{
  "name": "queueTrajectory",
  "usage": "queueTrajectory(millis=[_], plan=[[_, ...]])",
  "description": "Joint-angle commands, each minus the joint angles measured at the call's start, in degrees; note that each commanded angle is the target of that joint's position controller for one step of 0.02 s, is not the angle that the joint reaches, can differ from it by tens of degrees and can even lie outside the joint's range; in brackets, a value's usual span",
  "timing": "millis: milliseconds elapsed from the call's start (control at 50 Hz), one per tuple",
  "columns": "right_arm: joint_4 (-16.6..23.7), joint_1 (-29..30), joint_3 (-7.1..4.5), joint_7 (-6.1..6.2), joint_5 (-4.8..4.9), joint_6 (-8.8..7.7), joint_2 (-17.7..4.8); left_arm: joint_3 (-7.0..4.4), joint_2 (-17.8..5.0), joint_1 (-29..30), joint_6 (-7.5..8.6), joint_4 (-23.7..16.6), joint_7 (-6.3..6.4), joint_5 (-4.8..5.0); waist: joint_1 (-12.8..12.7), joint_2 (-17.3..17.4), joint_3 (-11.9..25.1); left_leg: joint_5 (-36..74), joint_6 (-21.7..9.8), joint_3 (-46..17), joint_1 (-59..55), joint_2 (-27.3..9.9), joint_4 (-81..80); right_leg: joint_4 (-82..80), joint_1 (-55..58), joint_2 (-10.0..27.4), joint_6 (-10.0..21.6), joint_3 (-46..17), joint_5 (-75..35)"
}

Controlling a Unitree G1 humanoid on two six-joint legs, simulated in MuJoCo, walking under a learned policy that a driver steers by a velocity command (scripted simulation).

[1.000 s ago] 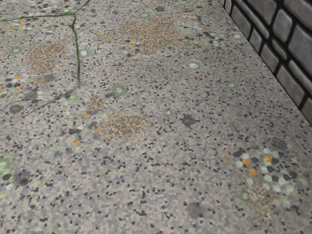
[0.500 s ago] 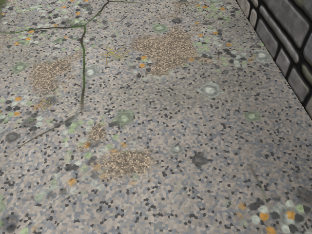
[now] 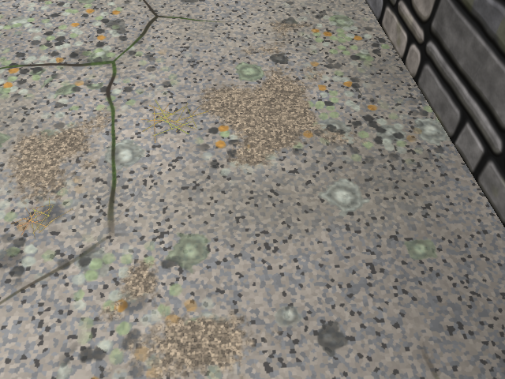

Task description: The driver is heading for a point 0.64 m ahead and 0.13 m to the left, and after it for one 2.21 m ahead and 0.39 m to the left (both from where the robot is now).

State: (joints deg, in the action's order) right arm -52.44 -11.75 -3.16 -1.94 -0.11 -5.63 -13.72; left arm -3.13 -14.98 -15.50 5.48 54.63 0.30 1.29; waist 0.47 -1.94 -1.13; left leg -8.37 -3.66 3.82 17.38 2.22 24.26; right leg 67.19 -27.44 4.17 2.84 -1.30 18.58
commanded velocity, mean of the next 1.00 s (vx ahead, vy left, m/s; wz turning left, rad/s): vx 0.34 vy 0.00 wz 0.34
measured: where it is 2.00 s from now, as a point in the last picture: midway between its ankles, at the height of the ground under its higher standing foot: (220, 265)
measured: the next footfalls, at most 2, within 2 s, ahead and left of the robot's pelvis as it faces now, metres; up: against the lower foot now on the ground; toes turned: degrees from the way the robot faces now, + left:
right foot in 0.40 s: +0.40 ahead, -0.15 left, +0.00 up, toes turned +2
left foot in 0.86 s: +0.47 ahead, +0.11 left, +0.00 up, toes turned +22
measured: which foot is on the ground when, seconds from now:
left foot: down 0.00-0.42, up 0.44-0.84, down 0.86-1.00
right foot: up 0.00-0.38, down 0.40-0.86, up 0.88-1.00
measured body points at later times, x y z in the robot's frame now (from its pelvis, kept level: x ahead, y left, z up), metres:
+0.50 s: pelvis +0.27 -0.05 -0.01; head +0.31 -0.06 +0.44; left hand +0.42 +0.21 -0.11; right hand +0.29 -0.32 -0.15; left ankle +0.12 +0.08 -0.65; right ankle +0.36 -0.15 -0.74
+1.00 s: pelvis +0.40 +0.00 -0.01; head +0.43 +0.04 +0.44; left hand +0.44 +0.31 -0.13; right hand +0.62 -0.22 -0.10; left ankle +0.43 +0.09 -0.74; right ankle +0.42 -0.16 -0.66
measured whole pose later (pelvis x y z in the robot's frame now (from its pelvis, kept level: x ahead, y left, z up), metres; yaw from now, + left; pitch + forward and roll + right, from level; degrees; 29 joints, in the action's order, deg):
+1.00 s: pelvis +0.40 +0.00 -0.01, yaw +23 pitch +3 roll -2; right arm -42.1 -11.6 -5.4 -0.6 0.8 -0.7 -15.7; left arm -4.7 -16.9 -4.0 2.2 49.3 0.6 0.4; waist 0.7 -1.4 -2.2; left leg -9.6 -4.4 -0.5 23.0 2.2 29.8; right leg 62.5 -28.1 2.8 0.0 0.5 25.7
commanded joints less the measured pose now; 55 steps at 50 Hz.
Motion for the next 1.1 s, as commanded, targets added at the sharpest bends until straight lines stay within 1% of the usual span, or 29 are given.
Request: queueTrajectory(millis=[20, 60, 160, 260, 300, 340, 360, 380, 400, 420, 440, 460, 500, 520, 560, 620, 680, 760, 820, 840, 860, 880, 900, 920, 940, 960, 1000, 1040, 1100], plan=[[1.5, -0.8, -0.91, 0.02, -0.27, -1.11, -5.6, -1.14, -2.4, -3.6, -0.79, -2.3, 0.53, -0.4, -1.8, 6.3, 2.3, 6.4, -10.0, -15.2, -5.6, -14.9, -16.1, -2.3, -6.6, 4.7, -0.2, -2.2, -5.1], [0.6, -2.8, -1.3, 0.73, -0.28, -1.19, -7.3, -1.46, -3.0, 0.3, -1.14, -3.8, 0.73, -0.76, -1.5, 5.1, 0.6, 9.5, -10.3, -13.2, -6.2, -14.9, -17.3, -7.5, -10.6, 5.1, -1.2, -2.1, -9.9], [-1.0, -7.3, -1.16, 2.04, 0.29, -0.41, -7.8, -1.21, -1.9, 10.3, -0.67, -6.8, 0.03, -0.91, 1.2, 5.1, -1.2, 11.1, -8.0, -8.6, -9.7, -13.0, -18.1, -24.2, -12.8, 3.5, -2.1, -0.5, -23.5], [-3.6, -13.2, -1.26, 2.31, 1.05, 0.51, -8.2, -0.57, -1.6, 19.7, 0.02, -10.0, -1.23, -0.39, 4.3, 4.7, -3.9, 9.5, -7.9, -9.8, -16.2, -14.5, -15.8, -34.4, -12.9, 1.1, -2.1, 0.5, -23.2], [-4.0, -13.8, -1.62, 2.66, 1.28, 1.15, -8.8, -0.5, -2.1, 21.5, 0.73, -11.2, -1.93, -0.2, 4.0, 5.3, -4.4, 10.5, -7.7, -11.4, -18.7, -16.0, -13.1, -37.3, -12.2, 0.4, -1.7, -0.1, -20.3], [-3.8, -12.8, -2.09, 2.95, 1.43, 1.58, -9.6, -0.97, -3.8, 19.3, 1.38, -11.1, -2.28, -0.14, 2.0, 6.5, -3.0, 13.6, -6.8, -13.1, -19.3, -16.9, -10.1, -39.5, -6.6, -0.8, -0.9, 0.0, -17.1], [-3.5, -11.6, -2.3, 2.96, 1.45, 1.78, -10.2, -1.52, -5.0, 16.0, 1.66, -10.3, -2.21, -0.17, -0.1, 7.4, -1.2, 19.1, -6.2, -13.2, -18.7, -16.4, -6.9, -40.3, -0.7, -2.1, -0.2, 1.0, -15.5], [-3.0, -10.3, -2.04, 2.89, 1.36, 1.91, -9.5, -2.71, -7.1, 8.8, 1.84, -8.2, -1.86, -0.32, -3.8, 6.9, 3.2, 26.1, -4.8, -11.5, -16.8, -13.6, 0.8, -41.5, 9.9, -3.4, 1.1, 2.2, -15.4], [-1.6, -9.2, -1.2, 2.73, 0.76, 1.83, -7.3, -3.97, -10.7, -2.2, 2.03, -5.8, -1.31, -1.16, -8.2, 4.8, 11.7, 20.9, -2.7, -9.1, -7.7, -10.1, 15.1, -38.3, 27.7, 2.2, 4.2, -2.8, -16.9], [-0.5, -15.4, 0.59, 2.54, 0.87, 0.93, -0.5, -5.44, -16.2, -9.8, 1.54, -4.5, -0.92, -2.05, -7.4, -8.2, 21.6, -1.3, 2.0, -3.7, 15.7, -1.0, 38.1, -40.2, 51.9, 17.6, 11.9, -25.0, -10.3], [-0.6, -15.4, 0.36, 2.43, 1.63, -0.05, -2.3, -4.07, -12.3, -8.9, 1.25, -5.2, -0.87, -2.14, -7.2, -13.3, 25.6, -25.4, 2.2, -11.0, 22.2, 0.3, 48.2, -47.0, 52.0, 21.7, 14.0, -38.4, -12.1], [0.5, -11.0, -1.32, 2.64, 2.81, -0.16, -7.9, -2.79, -8.5, -3.6, 1.13, -6.4, -0.54, -2.07, -6.2, -9.1, 16.8, -23.5, 2.0, -12.1, 25.4, -2.7, 52.3, -46.9, 44.1, 20.0, 11.3, -29.0, -18.9], [1.1, -7.6, -1.98, 3.45, 1.94, 1.06, -7.3, -1.51, -4.6, 4.6, 0.85, -7.4, -0.63, -1.9, -2.4, -2.4, 7.8, -17.6, 2.8, -9.0, 21.4, -6.9, 48.8, -48.2, 27.3, 15.6, 8.7, -12.4, -35.7], [1.1, -8.8, -2.41, 3.62, 1.63, 2.2, -6.1, -1.25, -3.6, 6.5, 0.96, -7.3, -0.76, -2.3, -0.2, -3.6, 5.8, -15.6, 2.8, -9.1, 17.5, -8.5, 46.1, -49.5, 21.1, 13.7, 7.5, -7.4, -37.8], [1.5, -10.5, -2.36, 3.59, 1.8, 4.34, -3.2, -1.53, -4.2, 8.5, 1.02, -6.8, -0.68, -2.98, 1.8, -4.8, 4.0, -12.8, 3.4, -7.2, 13.4, -8.2, 44.3, -52.4, 14.4, 12.4, 8.5, -1.5, -39.6], [4.9, -6.6, -2.51, 3.47, 1.14, 5.56, -3.1, -2.32, -6.8, 9.5, 0.72, -6.2, 0.61, -2.75, 2.4, -4.1, 2.6, -5.7, 4.2, -6.5, 15.2, -8.5, 35.1, -54.5, 13.6, 12.6, 9.4, 3.8, -41.2], [7.1, -2.4, -2.35, 2.24, 0.83, 5.51, -3.2, -2.61, -8.1, 10.3, -0.5, -6.2, 1.87, -2.14, 1.2, -3.6, 3.9, 3.0, 4.0, -4.1, 11.9, -8.0, 24.7, -54.2, 15.1, 11.7, 8.6, 8.7, -38.9], [10.5, 2.8, -2.84, 0.59, 0.64, 6.22, -4.8, -3.09, -9.8, 9.2, -2.21, -5.6, 2.31, -0.76, -0.4, -3.4, 3.9, 1.9, 2.9, -2.4, 10.7, -6.9, 17.2, -50.8, 20.4, 13.4, 7.4, 9.7, -34.8], [12.4, 3.1, -3.49, -0.23, 0.7, 6.65, -6.0, -3.57, -10.9, 9.8, -3.42, -5.8, 2.33, 0.4, 0.4, -3.7, 3.5, -2.9, 0.7, -0.7, 9.1, -5.3, 11.5, -44.4, 23.3, 14.7, 5.1, 9.3, -34.0], [12.0, 0.7, -3.9, -0.18, 0.61, 6.49, -6.5, -3.56, -10.6, 10.2, -3.76, -5.8, 2.41, 0.73, 1.9, -2.7, 4.5, 0.1, -0.6, 0.6, 4.7, -3.5, 6.5, -39.3, 23.0, 13.3, 3.3, 10.7, -35.1], [11.2, -3.3, -5.23, 0.57, 0.24, 6.18, -9.7, -3.31, -9.1, 6.9, -3.99, -4.9, 2.15, 0.2, 3.0, 1.9, 7.0, 11.2, -2.8, -1.2, -3.6, -2.3, 1.6, -29.6, 20.3, 9.5, 0.1, 12.6, -32.4], [11.4, -6.8, -7.35, 2.07, 0.05, 6.25, -17.1, -2.56, -6.9, 5.7, -3.91, -6.5, 1.69, -2.21, 2.4, 15.4, 10.0, 34.4, -8.2, -17.8, -15.5, -13.7, 2.0, -12.4, 6.5, 3.9, -4.3, 15.1, -10.0], [12.4, -7.3, -7.05, 2.01, -0.22, 5.92, -18.9, -1.59, -4.6, 5.9, -3.49, -9.1, 0.99, -2.99, 0.8, 20.0, 16.5, 21.8, -19.8, -38.1, -25.7, -22.9, -1.3, 1.4, -10.1, -4.7, -6.1, 7.1, 22.7], [12.6, -8.9, -5.89, 1.14, 0.14, 4.98, -14.9, -2.22, -6.8, 9.6, -2.95, -9.1, 0.09, -1.21, 3.7, 11.1, 17.3, 2.3, -18.3, -38.8, -24.5, -21.8, -5.7, 5.5, -14.5, -3.2, -4.6, -1.6, 19.4], [12.8, -6.8, -5.26, 1.07, 0.84, 4.1, -13.0, -2.45, -7.4, 12.1, -2.49, -10.0, -0.3, 0.21, 3.0, 8.7, 12.4, -13.7, -14.9, -35.3, -20.7, -19.4, -8.2, 3.8, -17.6, -1.7, -2.6, -2.2, 13.6], [13.4, -3.4, -4.81, 1.34, 1.49, 3.87, -11.8, -2.8, -7.8, 12.5, -2.33, -9.2, -0.06, -0.11, 1.6, 5.6, 8.5, -22.5, -11.9, -32.6, -15.1, -17.3, -10.2, 0.4, -16.8, 0.0, -2.0, -2.3, 8.7], [14.7, 1.0, -4.06, 2.25, 0.79, 3.77, -10.3, -3.41, -8.7, 12.4, -2.2, -9.0, 0.48, -1.41, -0.7, 8.5, 5.1, -23.2, -10.0, -28.8, -5.9, -14.2, -13.5, -6.4, -10.9, 0.8, -2.1, -2.1, 1.6], [14.9, 0.3, -4.06, 2.95, 0.25, 3.11, -10.2, -3.35, -7.5, 12.1, -1.53, -8.7, 0.46, -1.59, -0.7, 8.3, 5.5, -17.0, -9.7, -26.1, -5.1, -12.3, -13.8, -11.5, -8.2, -0.4, -2.7, -1.5, -3.3], [14.4, -2.2, -4.45, 3.5, 0.8, 2.57, -11.2, -2.72, -5.5, 14.4, -0.86, -9.2, 0.4, -1.55, 0.5, 7.9, 5.2, -12.9, -9.7, -24.3, -5.7, -11.3, -13.0, -22.3, -6.4, -2.1, -4.0, -1.8, -7.4]])
Velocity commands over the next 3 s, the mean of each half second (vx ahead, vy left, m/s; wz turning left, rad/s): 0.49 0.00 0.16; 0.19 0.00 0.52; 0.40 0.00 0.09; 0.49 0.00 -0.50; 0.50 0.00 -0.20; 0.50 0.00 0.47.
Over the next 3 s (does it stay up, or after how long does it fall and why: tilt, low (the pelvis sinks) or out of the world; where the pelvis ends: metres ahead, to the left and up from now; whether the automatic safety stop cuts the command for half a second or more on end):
stays up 1.38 0.14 -0.01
